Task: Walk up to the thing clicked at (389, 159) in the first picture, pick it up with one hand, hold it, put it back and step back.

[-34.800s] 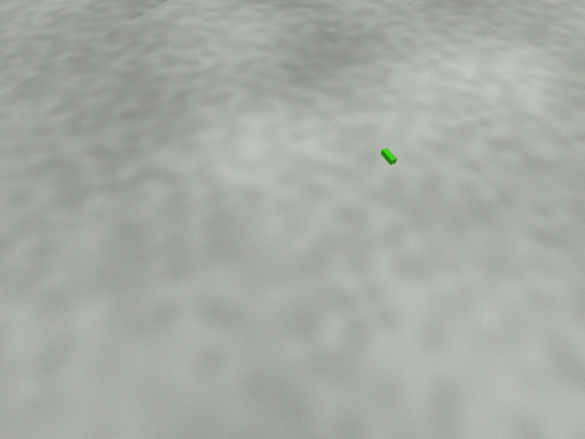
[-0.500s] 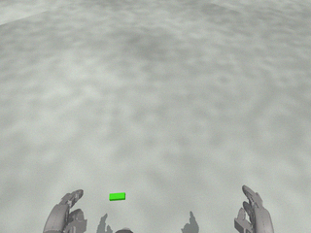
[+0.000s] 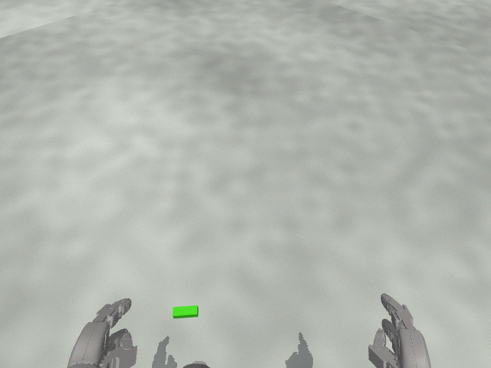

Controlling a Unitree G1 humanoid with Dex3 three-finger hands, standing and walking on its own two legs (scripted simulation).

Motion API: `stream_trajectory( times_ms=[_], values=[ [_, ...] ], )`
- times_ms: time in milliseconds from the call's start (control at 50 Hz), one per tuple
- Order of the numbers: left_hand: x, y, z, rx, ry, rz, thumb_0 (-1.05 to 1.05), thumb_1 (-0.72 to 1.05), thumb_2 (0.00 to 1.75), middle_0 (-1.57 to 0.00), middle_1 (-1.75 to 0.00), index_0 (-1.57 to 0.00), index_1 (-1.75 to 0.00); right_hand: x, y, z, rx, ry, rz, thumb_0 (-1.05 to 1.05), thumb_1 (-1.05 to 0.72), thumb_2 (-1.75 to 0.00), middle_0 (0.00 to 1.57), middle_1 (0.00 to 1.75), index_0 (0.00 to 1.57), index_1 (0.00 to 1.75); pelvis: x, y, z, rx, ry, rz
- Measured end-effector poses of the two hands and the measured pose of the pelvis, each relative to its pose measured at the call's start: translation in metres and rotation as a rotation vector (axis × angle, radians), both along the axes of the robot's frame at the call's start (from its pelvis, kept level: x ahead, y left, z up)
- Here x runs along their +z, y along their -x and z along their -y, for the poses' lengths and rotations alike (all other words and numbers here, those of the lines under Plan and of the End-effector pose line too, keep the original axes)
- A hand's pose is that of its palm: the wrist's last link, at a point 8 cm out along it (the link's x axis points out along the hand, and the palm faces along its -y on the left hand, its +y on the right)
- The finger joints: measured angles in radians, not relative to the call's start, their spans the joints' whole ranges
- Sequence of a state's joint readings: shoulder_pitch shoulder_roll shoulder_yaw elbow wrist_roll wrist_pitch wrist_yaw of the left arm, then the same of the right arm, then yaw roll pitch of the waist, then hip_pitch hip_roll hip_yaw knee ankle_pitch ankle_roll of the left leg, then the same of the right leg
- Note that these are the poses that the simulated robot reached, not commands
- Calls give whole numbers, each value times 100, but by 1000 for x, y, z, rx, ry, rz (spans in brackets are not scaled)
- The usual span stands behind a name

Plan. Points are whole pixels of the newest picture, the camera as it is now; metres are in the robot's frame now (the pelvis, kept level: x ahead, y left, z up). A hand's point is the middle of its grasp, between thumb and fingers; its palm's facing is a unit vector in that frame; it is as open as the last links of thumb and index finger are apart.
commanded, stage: home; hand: left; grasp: from above
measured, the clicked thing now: (185, 311) +0.42 +0.22 -0.70
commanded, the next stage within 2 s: stand in 0.52 s
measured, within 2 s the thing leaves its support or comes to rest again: neither
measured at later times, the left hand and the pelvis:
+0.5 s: hand (133, 359) +0.15 +0.18 -0.04, palm faces +0.05 -0.98 -0.20, open 7.4 cm; pelvis -0.01 +0.00 +0.00, yaw +0 degrees
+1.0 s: hand out of the picture +0.07 +0.24 -0.11, palm faces +0.04 -0.94 -0.34, open 7.4 cm; pelvis -0.01 +0.01 +0.04, yaw +0 degrees
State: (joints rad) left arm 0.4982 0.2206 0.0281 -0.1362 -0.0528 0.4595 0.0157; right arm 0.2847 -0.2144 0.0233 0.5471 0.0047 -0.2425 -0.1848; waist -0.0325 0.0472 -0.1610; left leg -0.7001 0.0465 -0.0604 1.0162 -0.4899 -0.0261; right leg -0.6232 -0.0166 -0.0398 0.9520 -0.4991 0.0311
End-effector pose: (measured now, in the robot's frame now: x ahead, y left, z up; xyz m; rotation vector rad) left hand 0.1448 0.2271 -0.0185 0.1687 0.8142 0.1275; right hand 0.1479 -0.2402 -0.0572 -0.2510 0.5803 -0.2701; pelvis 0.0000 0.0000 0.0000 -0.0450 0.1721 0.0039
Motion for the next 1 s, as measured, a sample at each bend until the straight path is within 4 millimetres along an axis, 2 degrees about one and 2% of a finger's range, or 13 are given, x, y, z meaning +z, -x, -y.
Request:
stream_trajectory(
  times_ms=[620, 720, 780, 860, 1000],
  values=[
    [1, 7, 1, 2, 0, 3, 1, 91, 90, -20, -30, -20, -30, 0, 5, 0, 6, -3, 1, 1, -90, -90, 20, 30, 20, 30, -1, 7, 1, 3, 1, 1],
    [-25, 3, -17, -37, -101, 16, 1, 90, 90, -20, -30, -21, -30, -20, 14, 7, 161, 43, -279, 1, -90, -90, 20, 30, 20, 30, 10, 14, 2, 6, -35, 95],
    [-36, 14, -32, -23, -124, -47, 1, 90, 90, -20, -30, -21, -30, -22, 26, 16, 152, 19, -378, 1, -90, -90, 20, 30, 21, 30, 17, 15, 1, 4, -45, 126],
    [-48, 38, -48, 19, -135, -149, 1, 91, 90, -20, -30, -20, -30, -20, 43, 27, 99, 1, -451, 1, -90, -90, 20, 30, 21, 30, 24, 13, -2, -1, -46, 150],
    [-57, 81, -60, 79, -127, -311, 1, 91, 90, -20, -30, -20, -30, -17, 65, 32, 42, -8, -549, 1, -91, -90, 20, 30, 20, 30, 37, 7, -6, 4, -39, 181]
  ],
)
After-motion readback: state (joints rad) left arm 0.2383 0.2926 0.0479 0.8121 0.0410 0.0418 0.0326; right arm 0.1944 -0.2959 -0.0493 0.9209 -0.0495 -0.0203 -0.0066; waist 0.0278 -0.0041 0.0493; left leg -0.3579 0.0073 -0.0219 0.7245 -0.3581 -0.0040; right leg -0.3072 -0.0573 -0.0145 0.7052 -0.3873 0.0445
